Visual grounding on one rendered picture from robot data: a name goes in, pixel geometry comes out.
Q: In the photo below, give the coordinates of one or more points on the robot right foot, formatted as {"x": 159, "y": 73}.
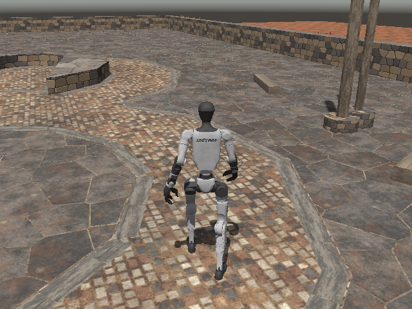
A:
{"x": 219, "y": 274}

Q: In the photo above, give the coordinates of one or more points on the robot left foot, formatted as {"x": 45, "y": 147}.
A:
{"x": 191, "y": 246}

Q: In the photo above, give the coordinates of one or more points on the left robot forearm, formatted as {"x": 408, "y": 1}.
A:
{"x": 174, "y": 174}

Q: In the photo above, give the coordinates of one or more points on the right robot forearm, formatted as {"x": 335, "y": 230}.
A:
{"x": 234, "y": 165}

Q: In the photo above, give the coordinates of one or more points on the left robot upper arm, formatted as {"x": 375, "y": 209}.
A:
{"x": 183, "y": 145}

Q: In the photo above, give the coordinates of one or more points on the robot foot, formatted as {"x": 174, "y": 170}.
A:
{"x": 191, "y": 246}
{"x": 219, "y": 274}

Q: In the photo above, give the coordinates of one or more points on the robot right hand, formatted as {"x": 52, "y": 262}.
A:
{"x": 234, "y": 175}

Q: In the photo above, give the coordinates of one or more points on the right robot upper arm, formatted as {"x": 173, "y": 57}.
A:
{"x": 229, "y": 145}

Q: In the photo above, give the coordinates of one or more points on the robot left hand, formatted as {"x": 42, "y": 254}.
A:
{"x": 167, "y": 194}

